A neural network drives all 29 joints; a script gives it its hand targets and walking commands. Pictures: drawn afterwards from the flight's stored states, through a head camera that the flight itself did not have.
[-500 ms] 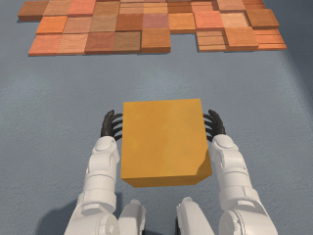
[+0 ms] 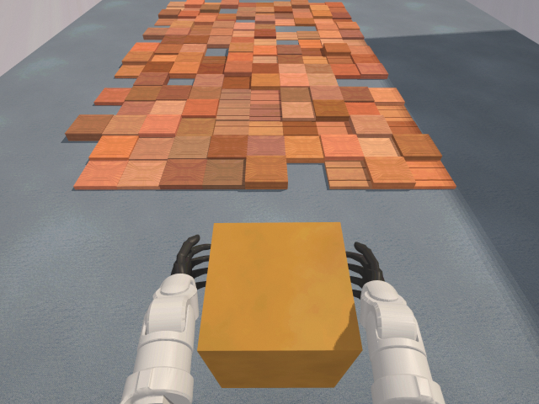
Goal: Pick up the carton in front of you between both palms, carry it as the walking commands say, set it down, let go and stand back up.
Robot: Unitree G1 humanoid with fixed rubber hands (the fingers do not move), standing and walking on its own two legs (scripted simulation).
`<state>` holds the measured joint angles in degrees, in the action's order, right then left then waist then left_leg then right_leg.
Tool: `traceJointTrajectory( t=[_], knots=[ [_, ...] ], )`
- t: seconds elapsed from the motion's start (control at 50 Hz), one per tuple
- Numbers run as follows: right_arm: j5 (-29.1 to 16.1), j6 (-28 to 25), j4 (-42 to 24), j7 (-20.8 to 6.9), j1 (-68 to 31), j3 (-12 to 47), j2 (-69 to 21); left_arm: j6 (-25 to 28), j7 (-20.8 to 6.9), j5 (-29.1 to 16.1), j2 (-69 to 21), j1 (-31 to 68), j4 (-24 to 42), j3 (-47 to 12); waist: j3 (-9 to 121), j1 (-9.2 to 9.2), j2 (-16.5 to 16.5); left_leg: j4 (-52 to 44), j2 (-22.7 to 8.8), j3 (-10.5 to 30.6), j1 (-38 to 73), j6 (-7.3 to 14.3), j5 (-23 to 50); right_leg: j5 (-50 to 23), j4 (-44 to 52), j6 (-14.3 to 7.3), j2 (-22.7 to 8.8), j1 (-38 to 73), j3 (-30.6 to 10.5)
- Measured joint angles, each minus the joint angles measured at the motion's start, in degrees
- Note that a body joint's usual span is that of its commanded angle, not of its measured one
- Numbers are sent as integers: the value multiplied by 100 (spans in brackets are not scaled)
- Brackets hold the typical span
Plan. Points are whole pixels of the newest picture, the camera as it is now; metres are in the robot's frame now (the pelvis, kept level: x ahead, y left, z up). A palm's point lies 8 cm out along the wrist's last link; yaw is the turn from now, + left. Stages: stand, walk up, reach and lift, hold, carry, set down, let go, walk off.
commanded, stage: reach and lift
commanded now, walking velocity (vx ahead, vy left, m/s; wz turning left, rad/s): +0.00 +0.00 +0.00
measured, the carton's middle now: (277, 310) +0.29 +0.00 -0.06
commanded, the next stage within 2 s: hold in 0.98 s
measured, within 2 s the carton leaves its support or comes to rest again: neither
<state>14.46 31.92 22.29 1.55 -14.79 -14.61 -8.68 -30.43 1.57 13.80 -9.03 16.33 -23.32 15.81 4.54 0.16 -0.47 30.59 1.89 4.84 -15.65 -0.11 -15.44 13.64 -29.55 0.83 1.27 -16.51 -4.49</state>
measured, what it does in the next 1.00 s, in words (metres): stands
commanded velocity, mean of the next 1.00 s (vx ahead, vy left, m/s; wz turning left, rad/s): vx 0.00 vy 0.00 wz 0.00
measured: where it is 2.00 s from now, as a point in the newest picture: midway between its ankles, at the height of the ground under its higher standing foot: outside the picture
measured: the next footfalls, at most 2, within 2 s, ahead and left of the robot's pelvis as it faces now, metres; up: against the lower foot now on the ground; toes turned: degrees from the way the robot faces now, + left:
none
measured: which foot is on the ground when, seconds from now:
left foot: down 0.00-1.00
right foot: down 0.00-1.00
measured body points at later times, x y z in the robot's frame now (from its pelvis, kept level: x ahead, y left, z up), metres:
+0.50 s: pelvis -0.01 -0.01 +0.00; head -0.03 -0.01 +0.45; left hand +0.31 +0.14 +0.03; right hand +0.30 -0.16 +0.02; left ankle +0.01 +0.12 -0.73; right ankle +0.02 -0.13 -0.73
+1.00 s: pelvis +0.00 +0.00 +0.01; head -0.03 +0.00 +0.46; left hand +0.31 +0.15 +0.04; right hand +0.30 -0.15 +0.03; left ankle +0.01 +0.12 -0.73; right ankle +0.02 -0.13 -0.73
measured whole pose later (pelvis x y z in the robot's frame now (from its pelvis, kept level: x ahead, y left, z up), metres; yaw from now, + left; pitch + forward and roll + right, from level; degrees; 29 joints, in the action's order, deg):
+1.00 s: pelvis +0.00 +0.00 +0.01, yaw +0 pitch -6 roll +0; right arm 15.9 40.3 16.1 0.7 -14.5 -12.0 -8.6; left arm -38.8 -0.1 16.5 -9.0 16.1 -17.0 14.0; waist -0.9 0.0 -0.3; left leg 21.8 1.3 5.0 -3.6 -0.3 -12.3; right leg 10.7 -21.4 0.5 1.2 -4.8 -4.6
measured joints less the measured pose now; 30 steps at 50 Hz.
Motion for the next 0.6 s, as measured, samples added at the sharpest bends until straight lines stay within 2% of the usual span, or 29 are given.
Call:
traceJointTrajectory(
  t=[0.2, 0.42, 0.6],
  knots=[
    [339, 338, 145, -156, -325, -284, -78, -328, -141, 415, -105, 360, -171, 310, -415, -21, 5, -208, -17, -37, 529, 3, 128, -127, 174, -5, 5, 500, -41],
    [353, 397, -32, -162, -449, -293, -118, -352, -211, 446, -132, 441, 26, 394, -591, -36, 1, -321, -47, -4, 635, -41, 198, -174, 242, -35, 28, 590, -14],
    [286, 527, -199, -120, -310, -80, -77, -477, -215, 418, -80, 279, 219, 202, -573, -30, 13, -550, -73, 44, 830, -58, 246, -216, 479, -58, 34, 801, 28]
  ],
)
